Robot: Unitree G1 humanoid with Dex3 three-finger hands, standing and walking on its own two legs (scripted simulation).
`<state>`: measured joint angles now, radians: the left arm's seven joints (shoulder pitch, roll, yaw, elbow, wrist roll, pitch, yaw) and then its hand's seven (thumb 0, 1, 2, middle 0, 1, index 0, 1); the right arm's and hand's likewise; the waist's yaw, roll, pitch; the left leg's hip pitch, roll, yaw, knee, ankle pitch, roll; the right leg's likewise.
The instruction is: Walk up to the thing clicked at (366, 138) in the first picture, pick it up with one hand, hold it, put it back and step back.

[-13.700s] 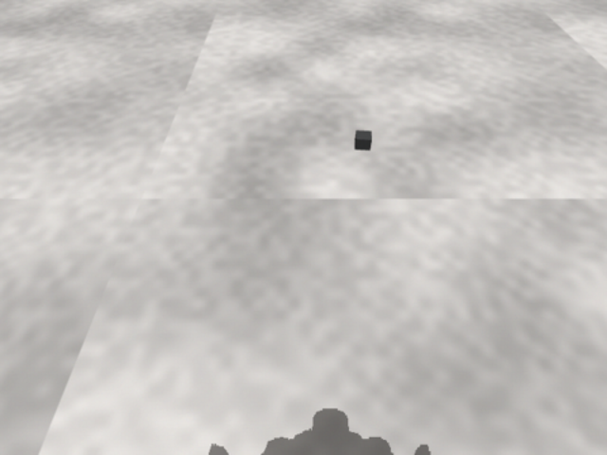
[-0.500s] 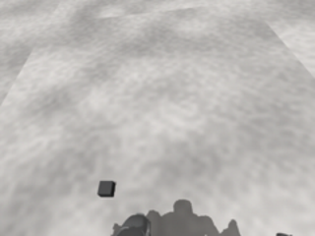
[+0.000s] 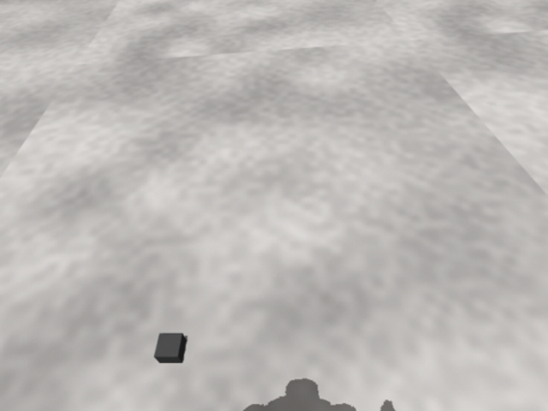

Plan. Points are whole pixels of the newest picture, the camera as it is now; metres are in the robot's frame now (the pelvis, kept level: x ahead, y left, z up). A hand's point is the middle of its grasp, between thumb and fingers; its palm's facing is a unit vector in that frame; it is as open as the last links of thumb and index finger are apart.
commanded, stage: stand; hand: left
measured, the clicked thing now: (170, 348) +0.47 +0.41 -0.74
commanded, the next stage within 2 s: none
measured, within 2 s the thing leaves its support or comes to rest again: neither
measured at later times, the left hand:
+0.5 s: hand out of the picture +0.15 +0.25 -0.14, palm faces -0.03 -0.94 -0.34, open 7.4 cm
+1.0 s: hand out of the picture +0.11 +0.27 -0.15, palm faces -0.02 -0.94 -0.35, open 7.4 cm
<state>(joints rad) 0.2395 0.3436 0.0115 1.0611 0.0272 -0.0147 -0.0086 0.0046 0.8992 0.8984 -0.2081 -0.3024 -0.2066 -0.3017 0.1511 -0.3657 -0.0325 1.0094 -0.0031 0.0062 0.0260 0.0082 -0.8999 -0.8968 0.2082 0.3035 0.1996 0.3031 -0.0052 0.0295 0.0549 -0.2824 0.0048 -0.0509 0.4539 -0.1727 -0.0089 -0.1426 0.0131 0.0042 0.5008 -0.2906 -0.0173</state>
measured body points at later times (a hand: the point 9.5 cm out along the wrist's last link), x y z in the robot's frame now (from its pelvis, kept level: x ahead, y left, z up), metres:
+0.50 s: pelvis +0.04 +0.00 +0.01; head +0.05 +0.00 +0.46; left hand +0.15 +0.30 -0.12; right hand +0.11 -0.31 -0.13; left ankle +0.09 +0.14 -0.74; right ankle -0.01 -0.11 -0.74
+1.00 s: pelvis +0.04 +0.02 +0.01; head +0.05 +0.02 +0.46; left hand +0.11 +0.32 -0.13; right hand +0.13 -0.28 -0.12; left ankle +0.09 +0.14 -0.74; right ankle -0.01 -0.11 -0.74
